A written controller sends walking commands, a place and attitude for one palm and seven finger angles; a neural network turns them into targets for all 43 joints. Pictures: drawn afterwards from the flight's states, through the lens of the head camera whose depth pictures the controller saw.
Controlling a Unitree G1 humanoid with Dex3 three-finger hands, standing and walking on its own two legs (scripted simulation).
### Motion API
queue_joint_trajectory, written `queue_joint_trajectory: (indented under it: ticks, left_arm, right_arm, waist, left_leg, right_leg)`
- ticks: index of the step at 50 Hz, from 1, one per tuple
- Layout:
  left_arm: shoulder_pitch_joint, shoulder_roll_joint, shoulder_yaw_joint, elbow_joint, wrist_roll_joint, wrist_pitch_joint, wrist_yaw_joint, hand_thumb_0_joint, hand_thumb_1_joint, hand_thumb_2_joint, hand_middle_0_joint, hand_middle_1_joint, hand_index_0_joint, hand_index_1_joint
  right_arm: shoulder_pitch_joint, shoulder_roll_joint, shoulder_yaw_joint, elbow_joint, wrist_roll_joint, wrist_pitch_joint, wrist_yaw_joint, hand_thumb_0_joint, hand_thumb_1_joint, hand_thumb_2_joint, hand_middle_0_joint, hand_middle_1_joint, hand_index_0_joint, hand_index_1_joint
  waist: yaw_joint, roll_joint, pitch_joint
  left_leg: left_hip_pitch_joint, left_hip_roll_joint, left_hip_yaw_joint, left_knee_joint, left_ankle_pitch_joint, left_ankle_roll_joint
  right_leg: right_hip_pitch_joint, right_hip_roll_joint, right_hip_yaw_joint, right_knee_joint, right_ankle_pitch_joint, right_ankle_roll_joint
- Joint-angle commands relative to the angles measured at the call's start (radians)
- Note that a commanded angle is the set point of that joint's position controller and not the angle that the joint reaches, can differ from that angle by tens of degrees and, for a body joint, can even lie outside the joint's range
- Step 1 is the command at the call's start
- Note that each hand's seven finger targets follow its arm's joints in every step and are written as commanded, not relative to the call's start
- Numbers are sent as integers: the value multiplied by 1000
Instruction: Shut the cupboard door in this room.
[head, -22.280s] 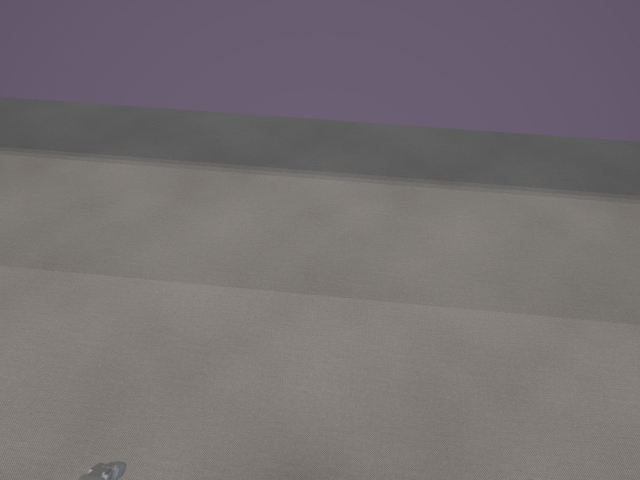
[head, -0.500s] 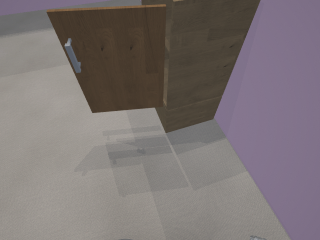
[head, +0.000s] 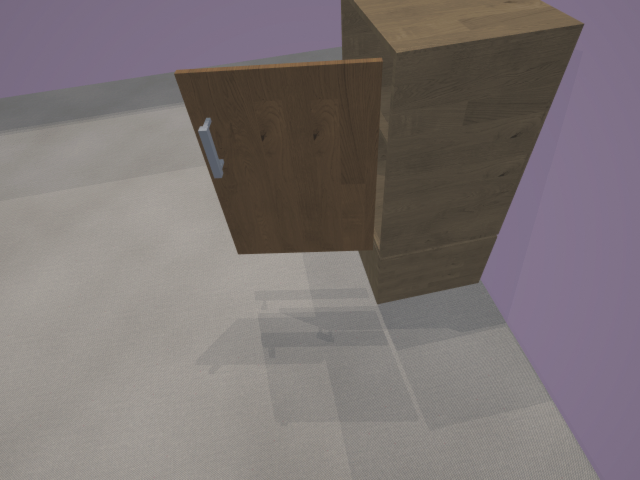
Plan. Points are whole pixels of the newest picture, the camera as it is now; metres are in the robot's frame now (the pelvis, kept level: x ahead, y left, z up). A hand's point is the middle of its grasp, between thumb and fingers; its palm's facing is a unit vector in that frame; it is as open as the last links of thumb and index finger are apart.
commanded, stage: take the last steps up to it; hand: left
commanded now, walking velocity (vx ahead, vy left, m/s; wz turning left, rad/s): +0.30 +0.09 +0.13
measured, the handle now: (213, 148) +0.80 +0.33 -0.04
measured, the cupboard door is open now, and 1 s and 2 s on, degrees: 78 78 78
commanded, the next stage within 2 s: come to a stop and stand still in 0.82 s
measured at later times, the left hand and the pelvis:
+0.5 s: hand out of the picture +0.04 +0.24 -0.18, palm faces +0.15 -0.97 -0.17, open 7.4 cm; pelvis +0.14 +0.09 -0.01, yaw +3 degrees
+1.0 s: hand (221, 325) +0.40 +0.24 -0.16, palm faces +0.01 -0.98 -0.21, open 7.3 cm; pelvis +0.30 +0.07 -0.01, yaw +1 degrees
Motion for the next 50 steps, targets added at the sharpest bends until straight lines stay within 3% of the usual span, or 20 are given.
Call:
queue_joint_trajectory:
  ticks: [1, 4, 10, 15, 16, 18, 19, 20, 21, 22, 25, 28, 34, 41, 42, 44, 45, 46, 47, 50]
  left_arm:
    - [52, 164, 47, -13, -4, -25, 19, 0, 900, 900, -200, -300, -200, -300]
    - [123, 133, 38, 21, -3, -39, 19, 0, 900, 900, -200, -300, -200, -300]
    - [237, 133, 34, 99, 4, -51, 24, 0, 900, 900, -200, -300, -200, -300]
    - [252, 146, 37, 136, 8, -39, 27, 0, 900, 900, -200, -300, -200, -300]
    - [245, 155, 40, 139, 9, -34, 27, 0, 900, 900, -200, -300, -200, -300]
    - [192, 168, 47, 133, 3, -29, 27, 0, 900, 900, -200, -300, -200, -300]
    - [184, 147, 43, 130, 0, -28, 25, 0, 900, 900, -200, -300, -200, -300]
    - [225, 92, 36, 115, -11, -24, 16, 0, 900, 900, -200, -300, -200, -300]
    - [179, 54, 24, 76, -15, -26, 11, 0, 900, 900, -200, -300, -200, -300]
    - [121, 53, 26, 64, -14, -18, 19, 0, 900, 900, -200, -300, -200, -300]
    - [47, 52, 40, 79, -3, -12, -1, 0, 900, 900, -200, -300, -200, -300]
    - [110, 27, 41, 94, 4, 12, -3, 0, 900, 900, -200, -300, -200, -300]
    - [-16, 54, 46, 12, 0, 31, -11, 0, 900, 900, -200, -300, -200, -300]
    - [-148, 51, 35, -55, -2, 18, -12, 0, 900, 900, -200, -300, -200, -300]
    - [-127, 49, 36, -50, -1, 13, -12, 0, 900, 900, -200, -300, -200, -300]
    - [54, 82, 42, 12, 1, -4, -8, 0, 900, 900, -200, -300, -200, -300]
    - [167, 144, 57, 52, 6, -19, -1, 0, 900, 900, -200, -300, -200, -300]
    - [250, 240, 77, 73, 4, -31, 10, 0, 900, 900, -200, -300, -200, -300]
    - [223, 246, 69, 71, -18, -28, 14, 0, 900, 900, -200, -300, -200, -300]
    - [-32, 159, 42, 15, -10, -13, 34, 0, 900, 900, -200, -300, -200, -300]
  right_arm:
    - [-49, -71, -28, -73, -10, -34, 20, 0, -900, -900, 200, 300, 200, 300]
    - [-21, -44, -21, -52, -7, -33, 21, 0, -900, -900, 200, 300, 200, 300]
    - [-102, -4, -4, -66, -3, -45, 28, 0, -900, -900, 200, 300, 200, 300]
    - [-166, 13, 9, -80, 2, -63, 35, 0, -900, -900, 200, 300, 200, 300]
    - [-155, 8, 7, -80, 3, -68, 34, 0, -900, -900, 200, 300, 200, 300]
    - [-24, -17, 2, -43, -2, -83, 21, 0, -900, -900, 200, 300, 200, 300]
    - [123, -59, -10, 3, -7, -94, 8, 0, -900, -900, 200, 300, 200, 300]
    - [256, -177, -38, 36, -18, -103, -9, 0, -900, -900, 200, 300, 200, 300]
    - [339, -244, -52, 54, -6, -96, -21, 0, -900, -900, 200, 300, 200, 300]
    - [303, -230, -50, 64, 0, -94, -31, 0, -900, -900, 200, 300, 200, 300]
    - [120, -67, -11, 16, -4, -112, -33, 0, -900, -900, 200, 300, 200, 300]
    - [91, -24, -5, 3, -1, -132, -36, 0, -900, -900, 200, 300, 200, 300]
    - [113, -42, -8, 9, 4, -137, -36, 0, -900, -900, 200, 300, 200, 300]
    - [170, -54, -14, 51, -9, -121, -38, 0, -900, -900, 200, 300, 200, 300]
    - [173, -60, -13, 57, -10, -117, -39, 0, -900, -900, 200, 300, 200, 300]
    - [155, -69, -10, 63, -1, -114, -38, 0, -900, -900, 200, 300, 200, 300]
    - [164, -45, -7, 61, 9, -115, -32, 0, -900, -900, 200, 300, 200, 300]
    - [216, 12, 1, 43, 18, -116, -26, 0, -900, -900, 200, 300, 200, 300]
    - [189, -14, 0, 37, 22, -98, -36, 0, -900, -900, 200, 300, 200, 300]
    - [159, 25, 10, 56, 16, -59, -41, 0, -900, -900, 200, 300, 200, 300]
  waist:
    - [-17, -172, 98]
    - [-5, -229, 71]
    - [26, -199, 75]
    - [42, -259, 99]
    - [34, -269, 94]
    - [-41, -240, 35]
    - [-104, -147, -52]
    - [-140, 105, -182]
    - [-153, 236, -203]
    - [-147, 218, -185]
    - [-64, 28, 37]
    - [-10, 21, 24]
    - [-3, 11, 75]
    - [-45, 11, 97]
    - [-36, 12, 81]
    - [44, -26, -23]
    - [83, -119, -108]
    - [79, -333, -188]
    - [64, -235, -178]
    - [-21, -114, -76]
  left_leg:
    - [-268, 93, -33, 223, 197, -24]
    - [-274, 94, 17, 181, 265, -50]
    - [-302, 115, 89, -21, 272, -56]
    - [-153, 85, 152, -249, 227, -17]
    - [-109, 82, 153, -278, 195, -2]
    - [105, 37, 188, -403, 218, 17]
    - [315, 37, 172, -486, 257, 28]
    - [558, 255, -86, -505, 334, 84]
    - [611, 410, -328, -599, 453, 155]
    - [545, 443, -331, -655, 372, 178]
    - [241, 347, -133, -717, 379, 148]
    - [185, 300, -19, -759, 457, 142]
    - [244, 301, 33, -791, 528, 171]
    - [298, 304, 80, -678, 696, 149]
    - [295, 298, 87, -638, 739, 139]
    - [278, 241, 133, -425, 804, 91]
    - [151, 174, 171, -216, 657, 50]
    - [-81, 27, 202, 94, 82, 0]
    - [-69, 29, 79, 223, -149, -6]
    - [-3, 98, 1, 157, -41, -31]
  right_leg:
    - [25, -293, 291, -441, -94, -52]
    - [91, -252, 148, -419, 153, -35]
    - [199, -268, 80, -384, 390, -61]
    - [171, -272, 45, -348, 440, -62]
    - [162, -283, 51, -325, 435, -69]
    - [110, -249, 0, -177, 512, -48]
    - [52, -205, -34, 33, 532, -24]
    - [-154, -90, -80, 309, 188, 18]
    - [-337, -4, -16, 541, -250, 27]
    - [-396, -26, 76, 662, -253, 9]
    - [-378, -104, 109, 657, -24, 7]
    - [-327, -96, 93, 595, 53, 30]
    - [-432, -102, 106, 428, 158, 53]
    - [-291, -47, 40, 87, 131, 9]
    - [-232, -26, 22, 54, 132, -1]
    - [13, 22, -15, -71, 229, -14]
    - [219, -70, 103, -86, 394, -55]
    - [391, -341, 463, -168, 712, -173]
    - [275, -403, 482, -228, 822, -243]
    - [-2, -319, 303, -252, 750, -194]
